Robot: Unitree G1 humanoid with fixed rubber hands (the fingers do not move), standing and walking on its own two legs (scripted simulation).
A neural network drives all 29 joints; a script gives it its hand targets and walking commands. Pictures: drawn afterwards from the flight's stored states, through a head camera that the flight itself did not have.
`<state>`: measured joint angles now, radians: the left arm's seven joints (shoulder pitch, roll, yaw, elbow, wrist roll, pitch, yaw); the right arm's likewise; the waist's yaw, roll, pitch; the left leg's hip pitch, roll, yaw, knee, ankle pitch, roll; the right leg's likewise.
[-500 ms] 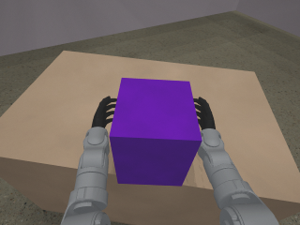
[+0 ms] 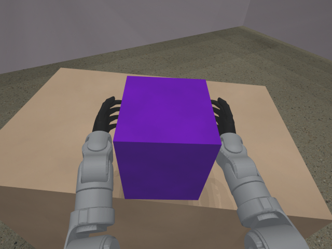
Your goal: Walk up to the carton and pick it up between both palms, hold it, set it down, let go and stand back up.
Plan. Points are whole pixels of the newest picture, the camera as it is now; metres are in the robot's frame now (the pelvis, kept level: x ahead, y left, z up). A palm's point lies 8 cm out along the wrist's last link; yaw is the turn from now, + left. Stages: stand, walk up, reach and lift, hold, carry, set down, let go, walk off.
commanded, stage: reach and lift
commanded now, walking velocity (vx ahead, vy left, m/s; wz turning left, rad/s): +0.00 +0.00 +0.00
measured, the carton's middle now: (164, 140) +0.38 +0.02 +0.08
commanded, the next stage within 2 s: hold in 1.62 s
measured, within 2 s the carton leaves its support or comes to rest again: neither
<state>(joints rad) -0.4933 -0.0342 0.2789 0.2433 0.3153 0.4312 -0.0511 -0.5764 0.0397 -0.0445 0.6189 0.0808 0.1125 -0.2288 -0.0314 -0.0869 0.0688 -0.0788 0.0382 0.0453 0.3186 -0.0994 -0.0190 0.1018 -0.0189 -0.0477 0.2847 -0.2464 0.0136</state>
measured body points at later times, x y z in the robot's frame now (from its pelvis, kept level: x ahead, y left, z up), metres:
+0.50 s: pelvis -0.01 +0.00 +0.00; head -0.05 +0.03 +0.45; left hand +0.37 +0.16 +0.18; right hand +0.38 -0.13 +0.18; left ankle +0.06 +0.13 -0.75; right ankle -0.05 -0.12 -0.75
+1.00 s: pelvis -0.01 +0.00 +0.00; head -0.06 +0.02 +0.45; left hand +0.37 +0.16 +0.20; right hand +0.38 -0.14 +0.21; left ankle +0.06 +0.13 -0.75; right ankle -0.05 -0.12 -0.75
